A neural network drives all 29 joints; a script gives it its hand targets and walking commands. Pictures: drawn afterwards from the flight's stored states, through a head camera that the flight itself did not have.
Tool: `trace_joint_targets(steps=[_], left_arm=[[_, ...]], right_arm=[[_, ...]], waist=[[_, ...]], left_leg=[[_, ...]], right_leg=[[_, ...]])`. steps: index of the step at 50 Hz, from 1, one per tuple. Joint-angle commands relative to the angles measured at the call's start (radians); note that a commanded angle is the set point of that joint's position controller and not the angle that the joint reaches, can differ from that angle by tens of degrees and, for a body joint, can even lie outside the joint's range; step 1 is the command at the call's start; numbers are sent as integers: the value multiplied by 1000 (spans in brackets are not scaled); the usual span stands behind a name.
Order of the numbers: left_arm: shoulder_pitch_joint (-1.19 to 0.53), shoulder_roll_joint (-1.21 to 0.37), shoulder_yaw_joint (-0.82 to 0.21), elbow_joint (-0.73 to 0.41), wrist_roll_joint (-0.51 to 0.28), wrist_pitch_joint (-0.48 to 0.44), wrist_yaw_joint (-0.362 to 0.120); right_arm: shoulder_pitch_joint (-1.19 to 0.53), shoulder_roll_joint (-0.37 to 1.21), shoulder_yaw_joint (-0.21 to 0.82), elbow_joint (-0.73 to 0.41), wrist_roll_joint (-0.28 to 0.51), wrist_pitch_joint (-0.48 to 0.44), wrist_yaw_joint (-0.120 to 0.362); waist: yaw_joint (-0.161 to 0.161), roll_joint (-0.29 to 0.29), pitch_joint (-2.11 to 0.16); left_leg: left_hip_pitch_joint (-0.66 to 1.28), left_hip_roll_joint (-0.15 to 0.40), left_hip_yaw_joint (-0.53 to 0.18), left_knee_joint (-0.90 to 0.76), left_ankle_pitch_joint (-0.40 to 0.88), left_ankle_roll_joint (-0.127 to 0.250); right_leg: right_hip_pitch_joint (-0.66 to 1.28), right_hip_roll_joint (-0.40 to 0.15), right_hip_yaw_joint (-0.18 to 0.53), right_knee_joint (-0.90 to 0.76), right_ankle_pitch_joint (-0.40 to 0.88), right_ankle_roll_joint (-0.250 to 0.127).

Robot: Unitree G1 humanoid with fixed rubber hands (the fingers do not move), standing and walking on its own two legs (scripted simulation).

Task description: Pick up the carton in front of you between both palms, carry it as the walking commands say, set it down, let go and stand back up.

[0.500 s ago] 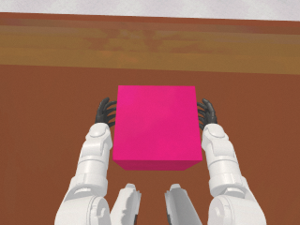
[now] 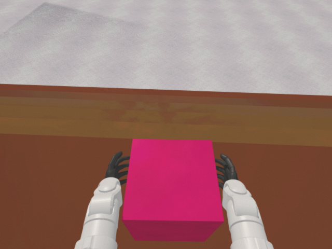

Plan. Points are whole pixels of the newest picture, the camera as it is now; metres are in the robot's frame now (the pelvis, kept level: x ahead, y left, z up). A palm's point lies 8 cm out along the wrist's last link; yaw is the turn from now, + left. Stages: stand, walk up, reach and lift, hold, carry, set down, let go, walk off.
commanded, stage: reach and lift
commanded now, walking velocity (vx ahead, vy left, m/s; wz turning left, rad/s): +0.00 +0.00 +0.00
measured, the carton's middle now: (170, 193) +0.30 +0.00 -0.08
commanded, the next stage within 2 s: hold in 1.16 s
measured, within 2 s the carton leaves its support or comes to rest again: neither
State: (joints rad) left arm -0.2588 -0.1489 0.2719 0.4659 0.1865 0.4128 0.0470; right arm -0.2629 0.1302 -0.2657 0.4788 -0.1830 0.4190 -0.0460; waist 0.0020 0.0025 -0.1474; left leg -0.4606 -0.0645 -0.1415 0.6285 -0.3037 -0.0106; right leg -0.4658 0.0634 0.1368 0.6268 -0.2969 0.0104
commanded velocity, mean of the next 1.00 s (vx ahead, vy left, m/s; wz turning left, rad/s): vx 0.00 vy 0.00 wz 0.00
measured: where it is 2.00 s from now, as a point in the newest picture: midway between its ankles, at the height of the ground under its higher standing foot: outside the picture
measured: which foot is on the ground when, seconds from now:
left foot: down 0.00-1.00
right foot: down 0.00-1.00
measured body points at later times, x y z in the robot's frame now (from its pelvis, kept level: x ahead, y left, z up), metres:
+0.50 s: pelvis -0.02 +0.00 +0.01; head -0.04 +0.00 +0.46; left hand +0.29 +0.15 +0.03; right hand +0.29 -0.15 +0.03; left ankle +0.00 +0.13 -0.72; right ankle +0.01 -0.13 -0.72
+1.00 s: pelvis +0.00 +0.00 +0.02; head -0.03 +0.00 +0.47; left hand +0.30 +0.15 +0.05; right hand +0.30 -0.15 +0.04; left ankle +0.01 +0.13 -0.72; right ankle +0.01 -0.13 -0.72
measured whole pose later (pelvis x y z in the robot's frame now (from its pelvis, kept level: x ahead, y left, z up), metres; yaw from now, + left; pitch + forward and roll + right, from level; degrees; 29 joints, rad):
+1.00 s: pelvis +0.00 +0.00 +0.02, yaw +0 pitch -5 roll +0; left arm -0.25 -0.15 0.23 0.30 0.27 0.67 0.00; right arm -0.25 0.15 -0.23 0.30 -0.27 0.68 -0.01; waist 0.00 0.00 -0.01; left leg -0.09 -0.04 -0.14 0.39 -0.22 0.00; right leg -0.10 0.05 0.13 0.39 -0.21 0.00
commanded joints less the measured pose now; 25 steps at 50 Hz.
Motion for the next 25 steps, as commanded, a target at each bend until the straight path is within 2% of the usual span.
trace_joint_targets(steps=[1, 5, 9, 13, 18, 25], left_arm=[[-440, -987, -621, -23, -157, 55, -256], [-411, -977, -612, -66, -160, 125, -266], [-425, -955, -551, -44, -134, 173, -278], [-506, -962, -500, -17, -111, 178, -293], [-599, -991, -517, -35, -123, 171, -302], [-605, -984, -519, -33, -120, 179, -299]], right_arm=[[-455, 1001, 620, -50, 166, 44, 256], [-432, 979, 618, -104, 164, 116, 262], [-446, 965, 555, -84, 138, 162, 272], [-528, 971, 502, -56, 117, 169, 287], [-622, 1002, 522, -74, 131, 163, 297], [-620, 998, 523, -70, 126, 170, 294]], waist=[[0, -3, -278], [-1, 3, -168], [-3, -1, -50], [-1, 0, -17], [1, -1, -89], [0, 0, -105]], left_leg=[[250, -27, 41, -132, 365, -3], [307, -25, 47, -203, 326, -3], [299, -19, 52, -247, 199, 2], [276, -13, 58, -244, 100, 9], [295, -13, 62, -228, 98, 10], [318, -16, 66, -240, 107, 8]], right_leg=[[280, 28, -39, -128, 363, 4], [324, 23, -46, -201, 321, 4], [319, 21, -52, -240, 193, -3], [304, 17, -57, -239, 91, -9], [326, 17, -62, -224, 92, -8], [347, 18, -64, -234, 104, -6]])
